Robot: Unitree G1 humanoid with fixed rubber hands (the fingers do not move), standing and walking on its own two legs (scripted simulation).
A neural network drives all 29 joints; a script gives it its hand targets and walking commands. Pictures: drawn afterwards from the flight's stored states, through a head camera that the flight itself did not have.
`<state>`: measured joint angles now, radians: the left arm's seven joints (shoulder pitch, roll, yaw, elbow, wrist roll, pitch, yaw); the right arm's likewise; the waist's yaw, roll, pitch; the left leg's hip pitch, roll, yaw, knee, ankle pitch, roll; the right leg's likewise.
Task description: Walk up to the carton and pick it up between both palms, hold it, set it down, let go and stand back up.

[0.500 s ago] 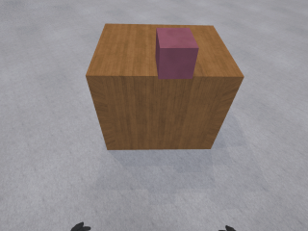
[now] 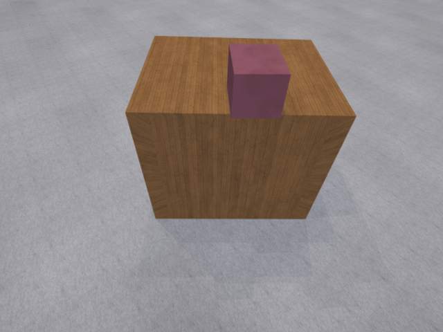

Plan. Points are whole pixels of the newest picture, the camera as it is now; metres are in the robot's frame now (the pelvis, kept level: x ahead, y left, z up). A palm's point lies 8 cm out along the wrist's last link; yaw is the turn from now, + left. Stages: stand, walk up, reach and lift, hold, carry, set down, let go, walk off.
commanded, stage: stand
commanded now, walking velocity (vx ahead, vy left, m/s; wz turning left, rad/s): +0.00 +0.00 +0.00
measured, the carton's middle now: (254, 80) +0.91 -0.11 +0.00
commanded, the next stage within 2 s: walk up in 1.60 s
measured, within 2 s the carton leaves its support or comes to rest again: neither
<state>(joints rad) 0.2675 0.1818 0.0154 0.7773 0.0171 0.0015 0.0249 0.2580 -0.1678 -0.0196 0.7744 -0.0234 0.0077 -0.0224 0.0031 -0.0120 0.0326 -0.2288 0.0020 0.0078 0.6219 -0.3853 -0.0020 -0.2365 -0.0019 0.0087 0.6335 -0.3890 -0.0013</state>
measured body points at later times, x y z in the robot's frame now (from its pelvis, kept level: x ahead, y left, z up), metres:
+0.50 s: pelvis +0.00 +0.00 +0.01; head +0.01 +0.01 +0.46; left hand +0.05 +0.24 -0.14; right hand +0.04 -0.23 -0.14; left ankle -0.03 +0.12 -0.72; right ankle -0.03 -0.12 -0.72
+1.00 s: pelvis +0.00 +0.00 +0.01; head +0.01 +0.00 +0.46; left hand -0.01 +0.22 -0.15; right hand +0.00 -0.22 -0.15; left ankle -0.03 +0.12 -0.72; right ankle -0.03 -0.12 -0.72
